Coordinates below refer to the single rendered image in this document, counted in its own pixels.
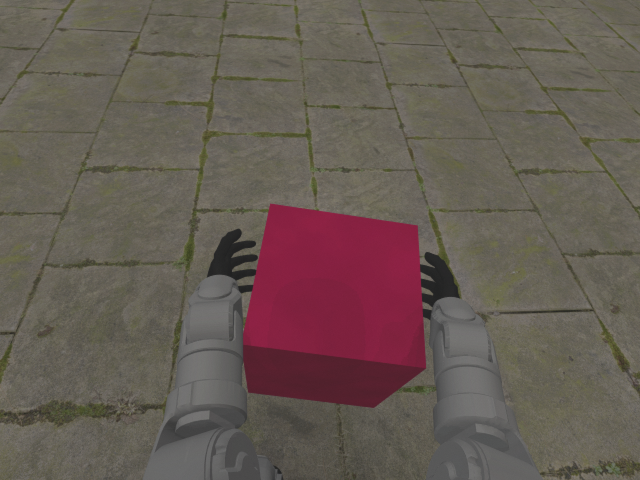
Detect right robot upper arm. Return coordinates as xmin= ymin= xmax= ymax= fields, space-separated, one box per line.
xmin=426 ymin=437 xmax=543 ymax=480

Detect right robot forearm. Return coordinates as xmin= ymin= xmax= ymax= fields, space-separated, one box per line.
xmin=429 ymin=297 xmax=540 ymax=474

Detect right robot hand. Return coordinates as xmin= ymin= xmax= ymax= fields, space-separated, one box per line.
xmin=420 ymin=252 xmax=460 ymax=320

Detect left robot thigh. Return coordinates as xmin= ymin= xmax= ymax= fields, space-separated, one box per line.
xmin=258 ymin=458 xmax=282 ymax=480

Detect carton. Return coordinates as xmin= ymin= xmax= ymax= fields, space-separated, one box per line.
xmin=243 ymin=204 xmax=426 ymax=408

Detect left robot forearm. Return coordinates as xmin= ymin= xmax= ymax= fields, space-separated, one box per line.
xmin=143 ymin=275 xmax=247 ymax=479

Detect left robot hand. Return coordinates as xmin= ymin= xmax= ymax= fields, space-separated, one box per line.
xmin=207 ymin=229 xmax=258 ymax=293

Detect left robot upper arm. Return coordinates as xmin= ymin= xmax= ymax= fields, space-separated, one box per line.
xmin=143 ymin=427 xmax=261 ymax=480

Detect robot left shin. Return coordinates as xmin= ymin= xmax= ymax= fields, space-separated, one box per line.
xmin=257 ymin=455 xmax=275 ymax=468

